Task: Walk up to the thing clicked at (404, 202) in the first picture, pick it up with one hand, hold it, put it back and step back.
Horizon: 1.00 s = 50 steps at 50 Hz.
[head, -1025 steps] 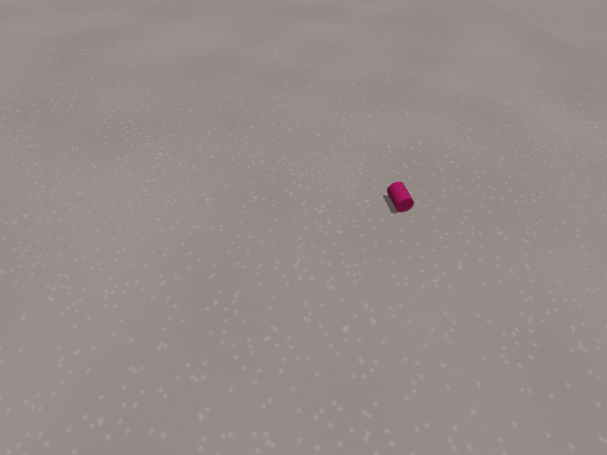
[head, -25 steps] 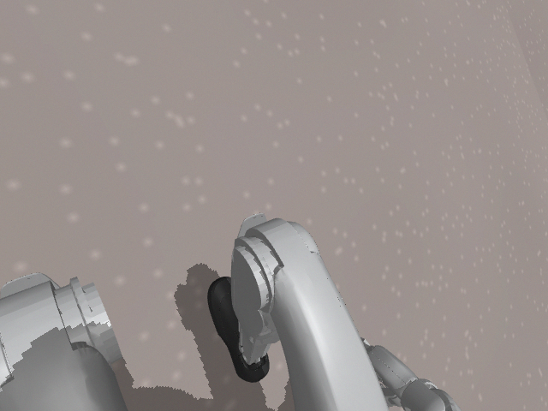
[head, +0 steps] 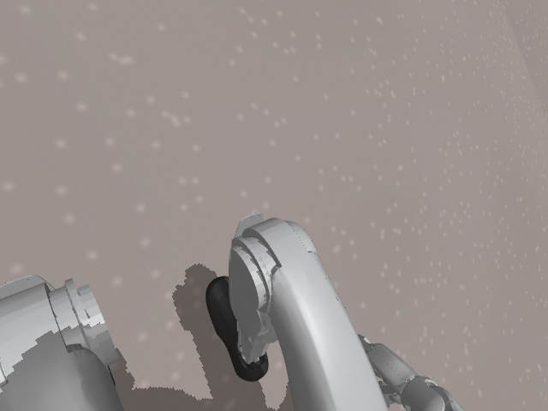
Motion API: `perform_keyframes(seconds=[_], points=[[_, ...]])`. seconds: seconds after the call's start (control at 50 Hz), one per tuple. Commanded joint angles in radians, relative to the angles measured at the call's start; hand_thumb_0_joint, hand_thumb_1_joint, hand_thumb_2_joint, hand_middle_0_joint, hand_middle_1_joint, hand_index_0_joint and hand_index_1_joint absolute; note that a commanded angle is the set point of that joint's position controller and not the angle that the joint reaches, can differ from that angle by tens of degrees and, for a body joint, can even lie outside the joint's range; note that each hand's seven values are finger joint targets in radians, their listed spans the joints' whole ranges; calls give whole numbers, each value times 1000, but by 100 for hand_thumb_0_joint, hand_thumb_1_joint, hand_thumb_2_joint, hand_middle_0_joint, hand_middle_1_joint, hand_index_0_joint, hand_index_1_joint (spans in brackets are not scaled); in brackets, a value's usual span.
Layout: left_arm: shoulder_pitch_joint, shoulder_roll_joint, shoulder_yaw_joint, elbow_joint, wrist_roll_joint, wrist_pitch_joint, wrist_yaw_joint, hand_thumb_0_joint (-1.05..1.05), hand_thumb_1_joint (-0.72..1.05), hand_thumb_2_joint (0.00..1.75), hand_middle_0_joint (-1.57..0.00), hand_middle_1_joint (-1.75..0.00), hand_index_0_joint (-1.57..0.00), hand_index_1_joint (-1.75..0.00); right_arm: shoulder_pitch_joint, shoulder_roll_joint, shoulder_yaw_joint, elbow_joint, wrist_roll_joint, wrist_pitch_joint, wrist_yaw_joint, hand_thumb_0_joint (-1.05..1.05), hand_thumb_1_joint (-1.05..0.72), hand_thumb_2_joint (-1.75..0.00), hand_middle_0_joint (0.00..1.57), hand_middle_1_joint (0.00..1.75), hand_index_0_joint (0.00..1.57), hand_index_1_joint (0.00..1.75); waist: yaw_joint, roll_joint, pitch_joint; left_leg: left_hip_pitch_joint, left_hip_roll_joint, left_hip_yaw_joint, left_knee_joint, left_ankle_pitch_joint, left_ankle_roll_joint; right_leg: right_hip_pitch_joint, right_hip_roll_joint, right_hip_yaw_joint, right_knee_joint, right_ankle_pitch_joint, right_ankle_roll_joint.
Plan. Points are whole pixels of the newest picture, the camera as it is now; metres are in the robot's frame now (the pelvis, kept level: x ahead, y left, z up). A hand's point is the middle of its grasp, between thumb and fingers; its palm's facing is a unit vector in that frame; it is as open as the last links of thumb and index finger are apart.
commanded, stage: settle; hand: left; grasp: from above
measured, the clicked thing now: out of the picture +0.43 +0.39 -0.26
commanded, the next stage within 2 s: lift in 0.86 s
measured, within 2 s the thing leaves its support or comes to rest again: leaves its support in 0.30 s
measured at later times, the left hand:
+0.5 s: hand out of the picture +0.43 +0.40 -0.19, palm faces -0.37 -0.15 -0.92, open 11.0 cm
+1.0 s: hand out of the picture +0.42 +0.39 -0.12, palm faces -0.44 -0.15 -0.89, open 11.0 cm
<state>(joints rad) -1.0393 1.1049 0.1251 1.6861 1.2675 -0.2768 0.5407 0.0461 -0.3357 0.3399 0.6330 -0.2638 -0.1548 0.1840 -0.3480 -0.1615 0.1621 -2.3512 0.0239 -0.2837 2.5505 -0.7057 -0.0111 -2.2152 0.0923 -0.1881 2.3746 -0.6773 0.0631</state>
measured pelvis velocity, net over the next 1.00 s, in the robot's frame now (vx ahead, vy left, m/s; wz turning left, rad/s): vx -0.01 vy -0.01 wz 0.10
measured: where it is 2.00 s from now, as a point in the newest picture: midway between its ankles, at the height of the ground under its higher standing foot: (179, 381)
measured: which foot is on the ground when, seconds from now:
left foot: down 0.00-1.00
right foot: down 0.00-1.00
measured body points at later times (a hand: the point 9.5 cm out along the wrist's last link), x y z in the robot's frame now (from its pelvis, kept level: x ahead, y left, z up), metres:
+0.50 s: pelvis +0.00 +0.00 +0.01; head +0.24 +0.14 +0.36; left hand +0.44 +0.40 -0.14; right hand +0.12 -0.25 -0.07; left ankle +0.06 +0.13 -0.27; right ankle +0.11 -0.12 -0.27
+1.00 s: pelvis -0.01 -0.01 +0.03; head +0.22 +0.11 +0.40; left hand +0.44 +0.39 -0.07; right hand +0.09 -0.27 -0.06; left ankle +0.06 +0.13 -0.27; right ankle +0.11 -0.12 -0.27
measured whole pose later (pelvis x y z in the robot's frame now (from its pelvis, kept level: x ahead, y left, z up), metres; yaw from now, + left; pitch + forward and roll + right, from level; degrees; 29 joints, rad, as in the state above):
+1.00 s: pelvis -0.01 -0.01 +0.03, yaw +6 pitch +32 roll -11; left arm -0.93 0.88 0.12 1.25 1.21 -0.23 0.18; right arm 0.15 -0.31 0.14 0.65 -0.12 0.02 0.13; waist -0.23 -0.03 0.00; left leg -2.32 0.00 -0.19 2.39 -0.64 -0.01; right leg -2.20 0.04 -0.12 2.29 -0.67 0.04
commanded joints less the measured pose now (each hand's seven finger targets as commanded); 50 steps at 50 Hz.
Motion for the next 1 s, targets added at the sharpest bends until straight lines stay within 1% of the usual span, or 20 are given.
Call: perform_keyframes(seconds=[0.0, 0.02, 0.04, 0.08, 0.1, 0.14, 0.16, 0.18, 0.24, 0.28, 0.34, 0.4, 0.44, 0.58, 0.68, 0.78, 0.84, 0.9, 0.92, 0.98], points=[[-155, 262, 27, -54, -23, 8, 24, 0, 52, 71, -92, -66, -94, -65, 172, -332, -101, 6, 5, 3, -15, 0, -90, -90, 20, 30, 20, 30, -12, 541, -649, 518, 40, 97, -272, 234, 16, 335, 29, -96, -193, 263, -80], [-189, 246, 3, -96, -20, 7, 18, 0, 54, 70, -94, -66, -95, -64, 175, -329, -104, 6, 8, 2, -13, 0, -90, -90, 20, 30, 20, 30, -17, 553, -631, 501, 40, 106, -261, 239, 17, 323, 30, -91, -191, 268, -79], [-172, 257, 20, -75, -22, 16, 12, 0, 54, 69, -93, -65, -95, -63, 186, -329, -104, 4, 4, 3, -11, 0, -90, -90, 20, 30, 20, 30, -21, 540, -649, 502, 37, 111, -261, 244, 20, 351, 31, -86, -202, 277, -77], [-233, 267, 16, -176, -31, 12, 8, 0, 56, 70, -96, -64, -97, -63, 171, -319, -109, -1, 11, 6, -15, 0, -90, -90, 20, 30, 20, 30, 2, 591, -691, 520, 40, 114, -265, 243, 15, 346, 31, -80, -197, 273, -83], [-209, 285, 38, -165, -32, 19, 7, 0, 57, 71, -97, -65, -98, -64, 172, -327, -110, 1, 8, 9, -15, 0, -90, -90, 20, 30, 20, 30, 8, 609, -714, 547, 39, 111, -274, 253, 13, 348, 28, -86, -194, 274, -84], [-231, 256, 23, -233, -38, 17, -2, 0, 59, 69, -99, -62, -100, -61, 165, -323, -116, -8, 12, 8, -14, 0, -90, -90, 20, 30, 20, 30, 8, 627, -707, 558, 37, 106, -285, 261, 5, 316, 23, -94, -181, 277, -88], [-184, 270, 38, -193, -24, 26, -3, 0, 60, 69, -100, -62, -101, -61, 164, -322, -122, 2, 15, 10, -15, 0, -90, -90, 20, 30, 20, 30, 23, 635, -717, 575, 39, 106, -286, 253, 5, 308, 25, -89, -178, 263, -90], [-236, 259, 26, -271, -28, 22, -8, 0, 62, 72, -102, -61, -102, -61, 164, -320, -126, -5, 17, 8, -13, 0, -90, -90, 20, 30, 20, 30, 18, 660, -716, 575, 37, 110, -286, 262, 2, 292, 23, -89, -173, 271, -93], [-225, 265, 48, -375, -25, 29, -20, 0, 65, 67, -104, -57, -104, -57, 176, -308, -144, 8, 26, 14, -8, 0, -90, -90, 20, 30, 20, 30, 49, 707, -804, 625, 34, 125, -286, 317, 1, 321, 23, -80, -174, 308, -93], [-213, 248, 58, -390, -35, 33, -28, 0, 69, 69, -107, -58, -107, -57, 183, -311, -162, 3, 35, 10, -4, 0, -90, -90, 20, 30, 20, 30, 43, 686, -767, 592, 31, 134, -282, 292, 3, 300, 19, -74, -190, 293, -95], [-216, 253, 80, -494, -37, 46, -43, 0, 72, 68, -110, -55, -110, -54, 195, -295, -190, 13, 50, 20, 4, 0, -90, -90, 20, 30, 20, 30, 80, 722, -865, 634, 31, 147, -289, 319, 5, 310, 18, -56, -189, 312, -94], [-201, 173, 57, -517, -57, 66, -72, 0, 76, 70, -112, -56, -113, -56, 208, -278, -217, 18, 63, 31, 13, 0, -90, -90, 20, 30, 20, 30, 77, 727, -857, 622, 25, 155, -308, 301, 5, 285, 9, -47, -195, 296, -96], [-188, 130, 40, -477, -66, 83, -100, 0, 81, 69, -114, -57, -115, -57, 224, -275, -235, 25, 77, 38, 14, 0, -90, -90, 20, 30, 20, 30, 69, 663, -799, 568, 19, 157, -318, 259, 10, 250, 6, -49, -208, 269, -97], [-209, 43, -15, -521, -96, 101, -227, 0, 84, 73, -118, -61, -119, -60, 257, -266, -272, 7, 119, 78, 6, 0, -90, -90, 20, 30, 20, 30, 74, 567, -808, 559, 5, 148, -370, 204, 18, 246, -11, -33, -246, 216, -102], [-215, 68, 1, -583, -102, 89, -293, 0, 87, 74, -120, -63, -121, -62, 284, -251, -286, -6, 137, 117, -15, 0, -91, -90, 20, 30, 20, 30, 95, 533, -874, 581, -3, 179, -362, 269, 24, 329, -12, -2, -280, 258, -102], [-210, 114, 42, -615, -96, 65, -311, 0, 86, 76, -119, -64, -120, -63, 290, -228, -282, -4, 142, 149, -38, 0, -90, -90, 20, 30, 20, 30, 120, 521, -909, 573, -7, 203, -359, 300, 33, 398, -14, 26, -297, 285, -93], [-220, 130, 66, -626, -88, 52, -307, 0, 82, 75, -115, -64, -116, -63, 291, -234, -284, -8, 143, 166, -50, 0, -90, -90, 20, 30, 20, 30, 121, 522, -895, 565, -13, 202, -373, 276, 31, 367, -15, 17, -303, 253, -100], [-244, 128, 59, -634, -78, 44, -307, 0, 80, 77, -114, -65, -114, -64, 289, -227, -282, -6, 143, 174, -59, 0, -90, -90, 20, 30, 20, 30, 116, 537, -889, 588, -14, 203, -400, 239, 32, 343, -17, 12, -313, 218, -103], [-253, 127, 53, -653, -82, 44, -308, 0, 81, 72, -119, -65, -120, -64, 284, -218, -284, -6, 147, 175, -63, 0, -93, -91, 20, 30, 20, 30, 124, 551, -911, 608, -10, 202, -414, 225, 31, 342, -16, 17, -311, 208, -101], [-210, 107, 46, -627, -88, 58, -313, 0, 70, 70, -107, -58, -109, -57, 290, -219, -293, -5, 148, 179, -68, 0, -88, -89, 20, 30, 20, 30, 132, 557, -907, 613, -12, 205, -437, 198, 28, 342, -17, 22, -325, 180, -106]])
